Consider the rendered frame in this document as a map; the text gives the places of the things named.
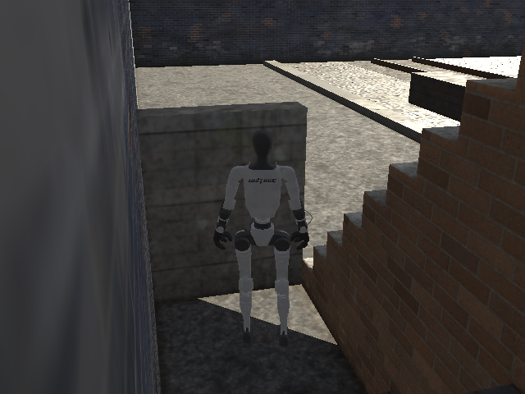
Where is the left robot hand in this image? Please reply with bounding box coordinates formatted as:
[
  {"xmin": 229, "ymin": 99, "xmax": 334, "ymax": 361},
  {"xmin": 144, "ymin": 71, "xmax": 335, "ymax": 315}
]
[{"xmin": 213, "ymin": 230, "xmax": 232, "ymax": 250}]

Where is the left robot thigh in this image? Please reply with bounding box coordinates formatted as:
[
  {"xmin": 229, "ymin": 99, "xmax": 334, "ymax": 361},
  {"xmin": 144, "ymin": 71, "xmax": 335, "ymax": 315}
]
[{"xmin": 234, "ymin": 230, "xmax": 253, "ymax": 293}]

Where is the humanoid robot head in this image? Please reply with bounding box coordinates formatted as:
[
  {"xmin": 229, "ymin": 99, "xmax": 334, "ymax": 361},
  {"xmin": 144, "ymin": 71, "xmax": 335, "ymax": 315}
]
[{"xmin": 249, "ymin": 130, "xmax": 276, "ymax": 170}]

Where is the right robot hand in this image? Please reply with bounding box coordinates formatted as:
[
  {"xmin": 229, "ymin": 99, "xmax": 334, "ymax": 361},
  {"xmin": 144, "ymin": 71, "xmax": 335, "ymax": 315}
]
[{"xmin": 290, "ymin": 231, "xmax": 309, "ymax": 250}]

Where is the robot right forearm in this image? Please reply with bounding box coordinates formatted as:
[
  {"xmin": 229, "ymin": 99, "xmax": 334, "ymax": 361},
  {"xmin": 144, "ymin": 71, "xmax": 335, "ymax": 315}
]
[{"xmin": 293, "ymin": 198, "xmax": 308, "ymax": 233}]

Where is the robot left forearm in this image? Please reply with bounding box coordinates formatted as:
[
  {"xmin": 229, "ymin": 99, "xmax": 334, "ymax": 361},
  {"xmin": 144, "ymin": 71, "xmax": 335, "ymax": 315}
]
[{"xmin": 216, "ymin": 197, "xmax": 231, "ymax": 233}]

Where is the left robot upper arm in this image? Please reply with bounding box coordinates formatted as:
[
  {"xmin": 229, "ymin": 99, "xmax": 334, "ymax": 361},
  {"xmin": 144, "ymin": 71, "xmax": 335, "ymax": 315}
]
[{"xmin": 223, "ymin": 166, "xmax": 245, "ymax": 210}]

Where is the right robot upper arm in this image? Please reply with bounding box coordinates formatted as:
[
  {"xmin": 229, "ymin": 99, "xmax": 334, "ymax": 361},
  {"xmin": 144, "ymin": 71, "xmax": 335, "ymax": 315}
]
[{"xmin": 280, "ymin": 166, "xmax": 302, "ymax": 210}]

